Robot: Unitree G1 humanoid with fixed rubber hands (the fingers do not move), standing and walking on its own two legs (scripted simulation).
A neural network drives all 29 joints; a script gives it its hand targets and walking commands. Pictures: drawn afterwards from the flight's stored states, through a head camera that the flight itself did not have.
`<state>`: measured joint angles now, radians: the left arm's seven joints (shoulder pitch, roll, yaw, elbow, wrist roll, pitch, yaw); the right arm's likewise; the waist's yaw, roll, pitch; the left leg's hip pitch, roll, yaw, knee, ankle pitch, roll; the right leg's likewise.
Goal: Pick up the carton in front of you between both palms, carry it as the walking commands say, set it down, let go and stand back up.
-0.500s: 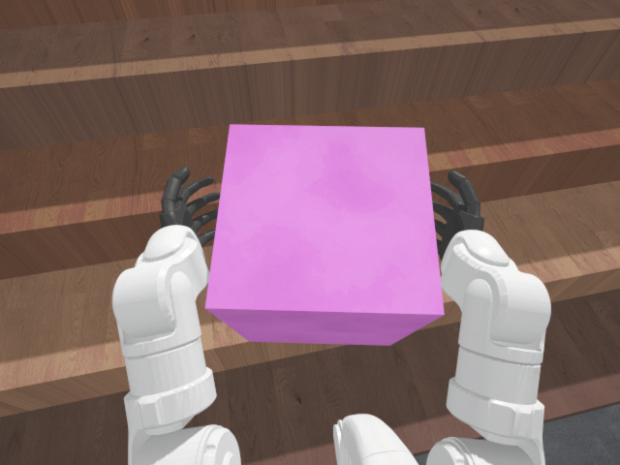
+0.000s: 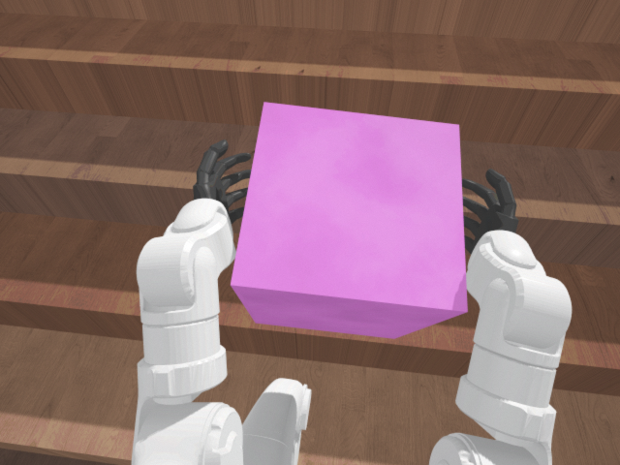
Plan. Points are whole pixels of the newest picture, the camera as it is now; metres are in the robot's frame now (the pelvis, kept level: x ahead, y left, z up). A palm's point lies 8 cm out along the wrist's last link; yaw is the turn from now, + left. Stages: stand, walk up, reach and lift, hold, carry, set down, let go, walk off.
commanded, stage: carry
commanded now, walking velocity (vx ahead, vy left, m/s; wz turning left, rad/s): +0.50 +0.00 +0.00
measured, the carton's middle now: (340, 240) +0.37 +0.05 +0.09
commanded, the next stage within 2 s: none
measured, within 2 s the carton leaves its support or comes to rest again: neither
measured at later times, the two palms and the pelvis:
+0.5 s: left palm out of the picture +0.67 +0.16 +0.34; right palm out of the picture +0.63 -0.15 +0.34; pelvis +0.29 +0.05 +0.17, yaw -3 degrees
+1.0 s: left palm out of the picture +0.94 +0.15 +0.50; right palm out of the picture +0.95 -0.15 +0.49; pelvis +0.60 -0.02 +0.35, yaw +0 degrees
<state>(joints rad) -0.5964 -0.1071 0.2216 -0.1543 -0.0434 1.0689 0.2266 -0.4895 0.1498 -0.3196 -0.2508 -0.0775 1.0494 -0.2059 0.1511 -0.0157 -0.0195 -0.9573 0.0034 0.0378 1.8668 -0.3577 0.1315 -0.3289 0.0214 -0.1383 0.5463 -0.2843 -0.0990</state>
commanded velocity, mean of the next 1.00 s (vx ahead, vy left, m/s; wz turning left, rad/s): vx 0.50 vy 0.00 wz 0.00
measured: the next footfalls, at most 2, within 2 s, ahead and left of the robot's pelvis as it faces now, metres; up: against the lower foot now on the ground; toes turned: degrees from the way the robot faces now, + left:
left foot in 0.22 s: +0.34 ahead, +0.13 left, +0.18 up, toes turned +4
right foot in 0.72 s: +0.65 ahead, -0.12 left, +0.35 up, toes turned -7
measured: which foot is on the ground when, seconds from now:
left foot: up 0.00-0.20, down 0.22-0.76, up 0.78-1.00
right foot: down 0.00-0.26, up 0.28-0.70, down 0.72-1.00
